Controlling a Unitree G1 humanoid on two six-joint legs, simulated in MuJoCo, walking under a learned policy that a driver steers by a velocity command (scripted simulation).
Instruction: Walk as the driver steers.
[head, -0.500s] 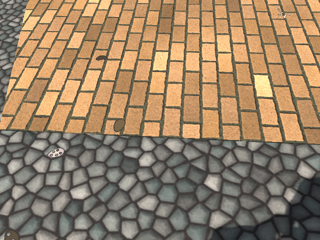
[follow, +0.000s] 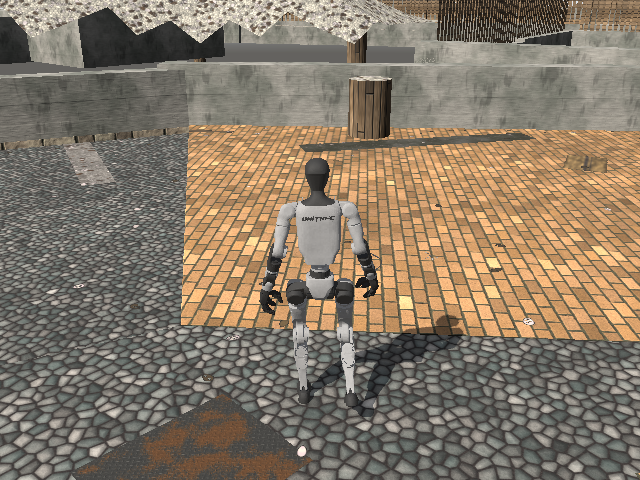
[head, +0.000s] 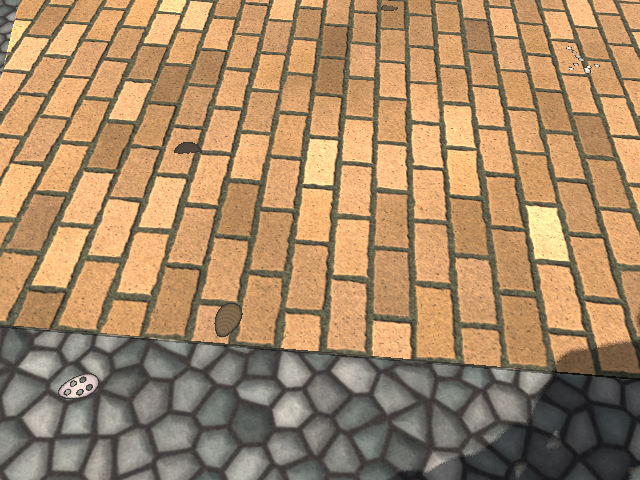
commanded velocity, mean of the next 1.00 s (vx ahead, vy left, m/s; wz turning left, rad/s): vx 0.50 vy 0.00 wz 0.06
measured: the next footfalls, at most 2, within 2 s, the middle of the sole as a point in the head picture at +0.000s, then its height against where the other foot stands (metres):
right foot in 0.44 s outside the picture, level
left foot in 1.02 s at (287, 365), level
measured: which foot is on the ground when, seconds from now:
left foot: down 0.00-0.46, up 0.48-1.00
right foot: up 0.00-0.42, down 0.44-1.00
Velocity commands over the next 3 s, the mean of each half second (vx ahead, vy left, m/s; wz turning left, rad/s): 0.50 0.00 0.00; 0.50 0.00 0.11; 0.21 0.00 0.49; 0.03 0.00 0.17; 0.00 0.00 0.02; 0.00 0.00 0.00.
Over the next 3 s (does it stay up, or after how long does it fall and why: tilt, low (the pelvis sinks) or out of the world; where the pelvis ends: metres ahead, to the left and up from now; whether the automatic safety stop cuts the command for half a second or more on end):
stays up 0.78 0.03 0.00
